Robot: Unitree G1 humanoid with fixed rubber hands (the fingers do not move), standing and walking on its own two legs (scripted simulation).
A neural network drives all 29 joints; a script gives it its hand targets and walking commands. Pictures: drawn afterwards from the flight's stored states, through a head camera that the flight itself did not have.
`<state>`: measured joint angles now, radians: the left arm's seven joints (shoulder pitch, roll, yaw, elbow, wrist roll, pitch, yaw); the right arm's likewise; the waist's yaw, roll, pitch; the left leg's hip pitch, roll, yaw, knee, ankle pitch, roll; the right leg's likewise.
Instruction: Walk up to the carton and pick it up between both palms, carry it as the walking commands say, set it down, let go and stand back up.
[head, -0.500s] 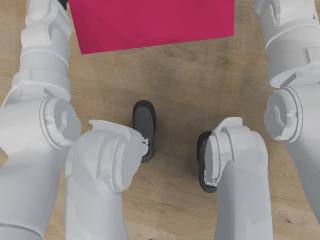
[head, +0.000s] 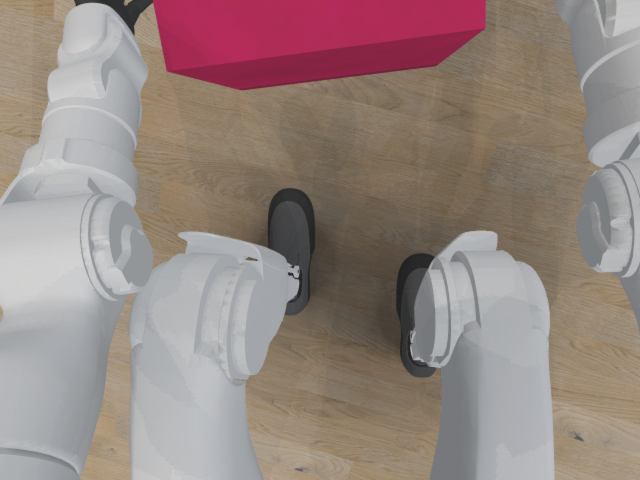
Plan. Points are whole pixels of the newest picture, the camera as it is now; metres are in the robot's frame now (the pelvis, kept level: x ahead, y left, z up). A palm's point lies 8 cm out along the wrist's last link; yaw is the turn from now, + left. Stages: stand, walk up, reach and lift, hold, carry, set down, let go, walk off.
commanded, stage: set down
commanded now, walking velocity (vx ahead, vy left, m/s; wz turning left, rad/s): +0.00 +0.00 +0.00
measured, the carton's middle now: out of the picture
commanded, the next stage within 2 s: let go in 1.54 s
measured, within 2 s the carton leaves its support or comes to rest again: neither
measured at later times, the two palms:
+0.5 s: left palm (45, 0) +0.51 +0.28 -0.11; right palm out of the picture +0.60 -0.16 -0.11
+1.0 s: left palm out of the picture +0.51 +0.29 +0.05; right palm out of the picture +0.61 -0.18 +0.06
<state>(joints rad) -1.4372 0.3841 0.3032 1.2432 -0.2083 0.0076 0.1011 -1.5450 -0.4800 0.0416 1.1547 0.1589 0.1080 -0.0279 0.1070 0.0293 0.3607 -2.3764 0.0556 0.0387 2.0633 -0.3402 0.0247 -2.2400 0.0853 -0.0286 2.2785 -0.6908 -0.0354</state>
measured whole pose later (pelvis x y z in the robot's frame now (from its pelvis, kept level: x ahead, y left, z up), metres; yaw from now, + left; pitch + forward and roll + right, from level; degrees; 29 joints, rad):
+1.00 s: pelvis +0.02 +0.00 +0.15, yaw +0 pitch +48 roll +0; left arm -1.11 0.30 0.39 0.71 -0.13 0.26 0.06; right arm -1.34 -0.55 -0.14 0.95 0.08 0.26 0.14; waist 0.13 -0.02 0.00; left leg -2.09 0.02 0.03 1.58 -0.32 0.02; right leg -1.97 0.07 0.00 1.75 -0.60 -0.03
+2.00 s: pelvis +0.10 +0.02 +0.36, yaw +0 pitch +30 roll -1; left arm -0.28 0.27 0.18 0.50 -0.04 0.10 -0.11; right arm -0.44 -0.26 -0.19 0.61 -0.01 0.11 0.02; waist 0.07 0.00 -0.06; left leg -1.10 -0.01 0.01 0.75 -0.18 0.03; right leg -0.97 0.05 0.03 0.82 -0.38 -0.01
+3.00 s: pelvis +0.15 +0.01 +0.41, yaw +1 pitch -2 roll +1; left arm 0.26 0.26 0.02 0.49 0.05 0.08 0.00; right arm 0.26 -0.22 -0.02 0.56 -0.05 0.03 0.01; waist 0.00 -0.04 0.02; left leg -0.23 -0.05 0.02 0.48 -0.22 0.01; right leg -0.08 0.00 0.04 0.49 -0.39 -0.01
